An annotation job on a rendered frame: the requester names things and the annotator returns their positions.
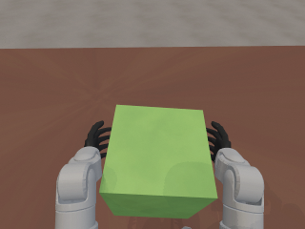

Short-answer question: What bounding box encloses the robot left forearm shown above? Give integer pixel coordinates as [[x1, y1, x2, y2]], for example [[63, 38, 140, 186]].
[[54, 146, 103, 229]]

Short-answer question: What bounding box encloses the left robot hand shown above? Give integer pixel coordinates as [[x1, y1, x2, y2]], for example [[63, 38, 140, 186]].
[[84, 120, 112, 159]]

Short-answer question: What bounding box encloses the carton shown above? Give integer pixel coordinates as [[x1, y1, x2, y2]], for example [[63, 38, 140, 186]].
[[99, 104, 218, 219]]

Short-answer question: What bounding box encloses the right robot hand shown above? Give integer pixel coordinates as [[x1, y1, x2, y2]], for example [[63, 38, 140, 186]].
[[206, 121, 232, 163]]

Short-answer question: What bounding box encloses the robot right forearm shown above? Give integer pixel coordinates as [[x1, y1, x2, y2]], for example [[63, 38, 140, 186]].
[[214, 148, 265, 229]]

